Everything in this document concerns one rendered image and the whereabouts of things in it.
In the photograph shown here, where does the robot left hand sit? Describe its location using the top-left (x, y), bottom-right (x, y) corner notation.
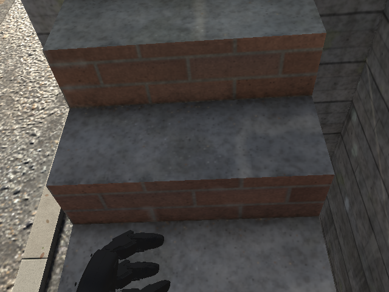
top-left (75, 230), bottom-right (171, 292)

